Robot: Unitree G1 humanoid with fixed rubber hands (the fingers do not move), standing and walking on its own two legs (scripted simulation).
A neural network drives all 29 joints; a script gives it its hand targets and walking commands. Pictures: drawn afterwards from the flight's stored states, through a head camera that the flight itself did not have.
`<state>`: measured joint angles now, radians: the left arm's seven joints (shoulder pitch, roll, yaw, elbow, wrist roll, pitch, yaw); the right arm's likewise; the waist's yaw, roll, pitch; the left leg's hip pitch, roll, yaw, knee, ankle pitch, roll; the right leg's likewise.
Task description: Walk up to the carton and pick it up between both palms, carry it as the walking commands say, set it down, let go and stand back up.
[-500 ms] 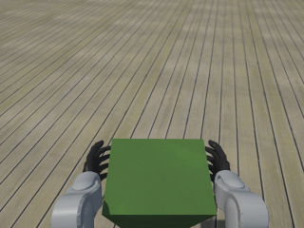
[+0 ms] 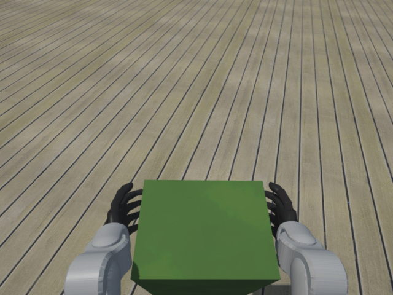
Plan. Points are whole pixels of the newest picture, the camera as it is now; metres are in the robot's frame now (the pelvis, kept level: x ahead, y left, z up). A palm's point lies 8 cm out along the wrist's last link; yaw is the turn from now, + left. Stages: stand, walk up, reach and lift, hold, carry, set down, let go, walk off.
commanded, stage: carry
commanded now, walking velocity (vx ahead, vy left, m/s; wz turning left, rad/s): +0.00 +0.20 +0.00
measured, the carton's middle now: (201, 247) +0.24 +0.01 +0.01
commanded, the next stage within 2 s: none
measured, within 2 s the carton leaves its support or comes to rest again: neither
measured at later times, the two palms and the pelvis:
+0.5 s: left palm (33, 259) +0.19 +0.27 +0.08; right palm (214, 252) +0.20 -0.01 +0.09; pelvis -0.05 +0.12 +0.00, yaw +0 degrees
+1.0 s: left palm out of the picture +0.14 +0.36 +0.09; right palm (152, 284) +0.15 +0.08 +0.09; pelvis -0.10 +0.22 +0.00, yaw +1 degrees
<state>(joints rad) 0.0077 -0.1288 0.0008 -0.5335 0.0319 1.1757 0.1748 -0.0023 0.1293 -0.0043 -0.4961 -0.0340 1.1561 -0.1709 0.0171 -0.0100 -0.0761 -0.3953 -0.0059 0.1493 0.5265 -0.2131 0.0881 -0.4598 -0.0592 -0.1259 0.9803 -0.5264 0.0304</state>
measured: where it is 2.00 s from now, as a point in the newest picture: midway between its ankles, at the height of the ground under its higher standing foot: outside the picture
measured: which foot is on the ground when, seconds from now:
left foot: down 0.00-0.10, up 0.12-0.36, down 0.38-0.70, up 0.72-0.98, down 1.00-1.00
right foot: up 0.00-0.08, down 0.10-0.40, up 0.42-0.68, down 0.70-1.00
